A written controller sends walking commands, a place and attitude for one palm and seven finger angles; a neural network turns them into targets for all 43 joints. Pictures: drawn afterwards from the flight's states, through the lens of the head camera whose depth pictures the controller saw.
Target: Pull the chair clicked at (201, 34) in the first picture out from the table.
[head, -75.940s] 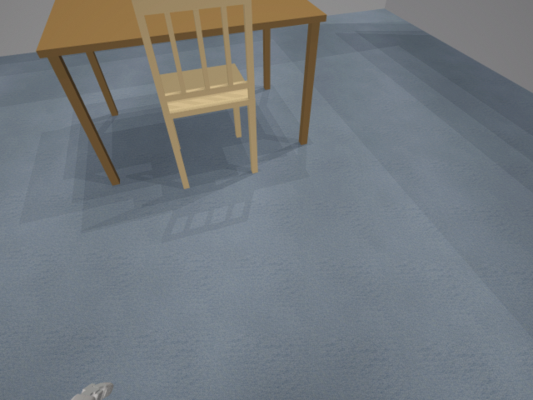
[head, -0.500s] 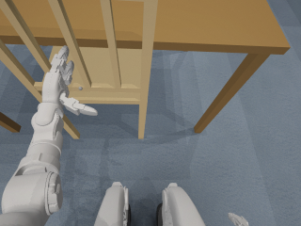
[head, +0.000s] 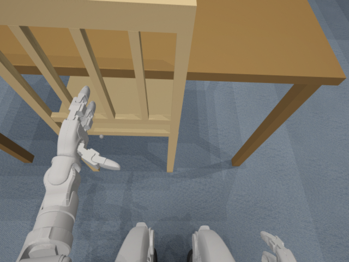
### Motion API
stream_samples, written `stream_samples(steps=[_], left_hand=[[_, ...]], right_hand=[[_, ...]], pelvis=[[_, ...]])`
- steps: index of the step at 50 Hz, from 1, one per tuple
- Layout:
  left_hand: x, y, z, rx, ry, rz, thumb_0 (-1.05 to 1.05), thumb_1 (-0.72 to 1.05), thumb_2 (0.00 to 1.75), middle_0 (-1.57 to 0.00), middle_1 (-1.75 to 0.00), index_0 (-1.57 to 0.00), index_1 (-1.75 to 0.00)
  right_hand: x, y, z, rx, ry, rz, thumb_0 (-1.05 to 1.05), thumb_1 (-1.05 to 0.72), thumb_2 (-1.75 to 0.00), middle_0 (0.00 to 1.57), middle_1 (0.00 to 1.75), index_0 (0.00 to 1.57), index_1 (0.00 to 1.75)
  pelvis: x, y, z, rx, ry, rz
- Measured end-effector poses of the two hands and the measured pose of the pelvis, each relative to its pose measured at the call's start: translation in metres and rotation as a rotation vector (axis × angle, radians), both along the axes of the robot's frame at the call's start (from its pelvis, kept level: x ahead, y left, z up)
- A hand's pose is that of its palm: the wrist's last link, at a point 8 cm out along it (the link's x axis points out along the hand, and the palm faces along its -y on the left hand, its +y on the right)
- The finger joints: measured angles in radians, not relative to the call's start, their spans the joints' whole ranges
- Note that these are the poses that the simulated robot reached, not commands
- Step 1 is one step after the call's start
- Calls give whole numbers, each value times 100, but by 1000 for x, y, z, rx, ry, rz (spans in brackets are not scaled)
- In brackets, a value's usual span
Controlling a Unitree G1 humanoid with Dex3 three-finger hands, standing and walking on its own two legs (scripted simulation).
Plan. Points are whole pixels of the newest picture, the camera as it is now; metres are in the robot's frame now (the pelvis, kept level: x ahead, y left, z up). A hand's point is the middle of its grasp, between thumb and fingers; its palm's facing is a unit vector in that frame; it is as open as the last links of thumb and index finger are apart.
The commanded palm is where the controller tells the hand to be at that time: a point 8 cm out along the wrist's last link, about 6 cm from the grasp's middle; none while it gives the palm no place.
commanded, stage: aim the fingers beside a spindle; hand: left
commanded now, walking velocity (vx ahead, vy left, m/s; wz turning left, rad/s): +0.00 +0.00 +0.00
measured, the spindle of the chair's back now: (98, 82) +0.52 +0.19 +0.04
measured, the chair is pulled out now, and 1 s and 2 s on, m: -0.11 -0.11 -0.11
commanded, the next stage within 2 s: push the fingers through the gap in 1.16 s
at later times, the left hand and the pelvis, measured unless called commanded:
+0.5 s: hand (103, 151) +0.35 +0.16 +0.02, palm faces -0.05 -1.00 -0.05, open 16.9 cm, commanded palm +0.33 +0.21 +0.02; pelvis -0.01 -0.01 +0.00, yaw +1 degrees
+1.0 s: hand (102, 148) +0.35 +0.16 +0.02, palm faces -0.05 -1.00 -0.05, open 16.9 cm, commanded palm +0.33 +0.21 +0.02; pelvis -0.01 -0.01 +0.00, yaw +1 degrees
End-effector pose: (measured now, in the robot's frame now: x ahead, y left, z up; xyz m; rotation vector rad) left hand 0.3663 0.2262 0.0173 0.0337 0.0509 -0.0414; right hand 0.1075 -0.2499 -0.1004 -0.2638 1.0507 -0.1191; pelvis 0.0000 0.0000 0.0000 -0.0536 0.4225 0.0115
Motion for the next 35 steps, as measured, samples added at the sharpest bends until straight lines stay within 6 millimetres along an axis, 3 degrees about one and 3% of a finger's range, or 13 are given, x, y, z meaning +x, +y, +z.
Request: stream_samples(steps=[7,14,35], left_hand=[[-17,-1,4,1,-7,-12,-1,-50,30,-6,-8,-6,-8],[-28,-5,1,0,8,-13,-1,-50,30,-6,-8,-6,-8],[-37,-13,7,23,-14,-9,-1,-50,30,-6,-8,-6,-8]], right_hand=[[29,4,5,7,-56,37,1,-91,-90,20,30,20,30],[41,4,5,8,-91,57,1,-91,-90,20,30,20,30],[5,-12,-4,-4,-66,23,1,-91,-90,20,30,20,30]], pelvis=[[5,-1,2,0,-12,10],[2,-5,0,1,-22,17],[-12,-15,-5,9,-39,15]])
